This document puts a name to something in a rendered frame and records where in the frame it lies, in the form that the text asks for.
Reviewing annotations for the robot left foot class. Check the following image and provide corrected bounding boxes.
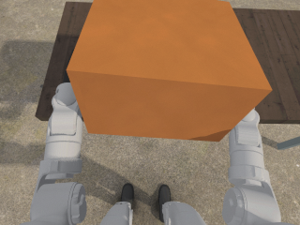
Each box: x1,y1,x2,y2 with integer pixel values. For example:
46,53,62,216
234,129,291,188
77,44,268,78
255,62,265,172
121,183,134,209

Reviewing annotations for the robot left forearm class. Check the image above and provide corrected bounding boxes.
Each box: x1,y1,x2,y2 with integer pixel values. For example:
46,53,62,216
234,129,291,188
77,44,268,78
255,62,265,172
30,82,83,221

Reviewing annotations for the right robot shin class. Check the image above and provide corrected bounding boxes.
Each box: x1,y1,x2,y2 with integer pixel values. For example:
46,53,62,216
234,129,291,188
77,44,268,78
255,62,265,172
162,202,180,221

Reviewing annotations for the robot right forearm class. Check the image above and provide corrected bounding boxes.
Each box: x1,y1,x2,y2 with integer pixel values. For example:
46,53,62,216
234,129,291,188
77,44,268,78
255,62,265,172
228,108,281,222

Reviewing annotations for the left robot upper arm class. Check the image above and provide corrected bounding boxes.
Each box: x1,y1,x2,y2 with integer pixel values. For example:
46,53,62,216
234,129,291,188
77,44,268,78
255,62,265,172
19,182,87,225

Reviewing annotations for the right robot upper arm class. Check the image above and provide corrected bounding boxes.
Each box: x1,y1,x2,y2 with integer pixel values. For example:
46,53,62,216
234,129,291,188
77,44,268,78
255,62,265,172
221,187,294,225

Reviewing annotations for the carton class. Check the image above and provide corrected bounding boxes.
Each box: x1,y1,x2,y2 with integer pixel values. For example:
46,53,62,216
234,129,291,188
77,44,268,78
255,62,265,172
66,0,272,142

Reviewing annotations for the table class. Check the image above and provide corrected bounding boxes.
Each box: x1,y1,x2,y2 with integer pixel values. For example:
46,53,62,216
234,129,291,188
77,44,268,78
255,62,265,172
35,1,300,150

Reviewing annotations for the left robot hand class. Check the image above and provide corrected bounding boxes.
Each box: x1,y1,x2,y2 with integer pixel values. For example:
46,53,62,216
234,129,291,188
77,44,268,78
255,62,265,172
63,48,75,83

